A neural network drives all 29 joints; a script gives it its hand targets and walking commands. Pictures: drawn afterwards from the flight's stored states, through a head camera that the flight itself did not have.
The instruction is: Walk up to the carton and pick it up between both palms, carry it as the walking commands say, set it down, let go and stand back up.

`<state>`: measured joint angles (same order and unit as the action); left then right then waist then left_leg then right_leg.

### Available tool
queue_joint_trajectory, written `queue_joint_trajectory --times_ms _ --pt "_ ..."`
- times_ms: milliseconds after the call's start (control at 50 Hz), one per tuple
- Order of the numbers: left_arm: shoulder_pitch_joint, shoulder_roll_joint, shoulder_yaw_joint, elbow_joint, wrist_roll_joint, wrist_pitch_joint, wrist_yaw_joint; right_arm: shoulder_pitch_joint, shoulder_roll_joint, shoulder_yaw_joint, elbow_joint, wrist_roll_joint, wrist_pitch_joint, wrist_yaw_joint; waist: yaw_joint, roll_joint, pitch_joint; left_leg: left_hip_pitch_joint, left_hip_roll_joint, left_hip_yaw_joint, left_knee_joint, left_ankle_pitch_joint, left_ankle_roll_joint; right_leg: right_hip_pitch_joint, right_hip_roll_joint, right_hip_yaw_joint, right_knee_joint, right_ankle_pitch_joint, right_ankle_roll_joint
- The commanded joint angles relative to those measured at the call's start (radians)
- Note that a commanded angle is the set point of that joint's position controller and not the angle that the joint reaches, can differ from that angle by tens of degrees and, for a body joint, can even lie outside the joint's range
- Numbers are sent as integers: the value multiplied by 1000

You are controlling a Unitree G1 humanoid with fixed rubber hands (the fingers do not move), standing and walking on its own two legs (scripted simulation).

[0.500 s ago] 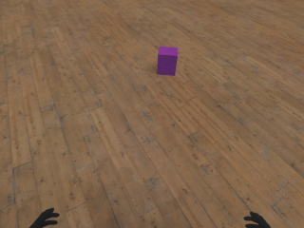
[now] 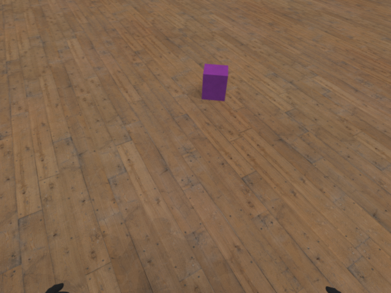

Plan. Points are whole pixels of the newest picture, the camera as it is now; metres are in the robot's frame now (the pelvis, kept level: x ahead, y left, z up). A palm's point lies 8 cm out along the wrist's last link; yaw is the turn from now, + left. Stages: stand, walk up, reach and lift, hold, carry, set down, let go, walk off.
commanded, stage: stand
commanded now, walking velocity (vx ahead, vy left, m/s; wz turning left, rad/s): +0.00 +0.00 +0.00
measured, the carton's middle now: (214, 82) +1.89 -0.17 -0.66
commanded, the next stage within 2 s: walk up in 0.96 s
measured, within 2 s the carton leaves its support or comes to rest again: neither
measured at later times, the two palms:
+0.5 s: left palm out of the picture +0.10 +0.31 -0.10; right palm out of the picture +0.10 -0.31 -0.10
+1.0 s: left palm out of the picture +0.11 +0.31 -0.10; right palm out of the picture +0.11 -0.31 -0.10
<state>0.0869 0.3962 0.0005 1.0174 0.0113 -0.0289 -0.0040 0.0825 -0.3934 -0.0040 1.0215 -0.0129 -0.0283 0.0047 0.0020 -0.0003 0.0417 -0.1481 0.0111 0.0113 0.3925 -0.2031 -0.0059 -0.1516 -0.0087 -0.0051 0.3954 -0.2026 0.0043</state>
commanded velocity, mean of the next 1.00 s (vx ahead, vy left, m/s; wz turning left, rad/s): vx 0.00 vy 0.00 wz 0.00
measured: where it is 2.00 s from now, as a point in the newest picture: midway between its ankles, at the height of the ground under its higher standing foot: (209, 283)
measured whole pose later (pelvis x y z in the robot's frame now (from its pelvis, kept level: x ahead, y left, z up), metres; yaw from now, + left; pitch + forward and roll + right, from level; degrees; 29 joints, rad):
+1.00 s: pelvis +0.01 +0.00 +0.00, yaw +0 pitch -2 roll +0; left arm 0.08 0.40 0.01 1.06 0.01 -0.02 0.00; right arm 0.08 -0.40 -0.01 1.06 -0.01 -0.02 0.00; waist 0.00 0.00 0.04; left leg -0.11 0.01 0.01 0.33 -0.18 -0.01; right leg -0.12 -0.01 0.00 0.33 -0.18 0.01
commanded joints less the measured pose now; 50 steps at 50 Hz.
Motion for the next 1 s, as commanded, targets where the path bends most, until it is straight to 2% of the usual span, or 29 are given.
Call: queue_joint_trajectory --times_ms 0,980 --pt "-46 171 32 -35 0 -9 4 -47 -170 -32 -34 0 -9 -4 0 1 -56 7 110 -98 -80 81 36 3 -111 98 -82 79 -36" --pt "-39 178 36 0 -1 0 9 -36 -179 -34 2 1 1 -9 0 1 -61 45 120 -94 -109 149 31 38 -121 93 -111 144 -29"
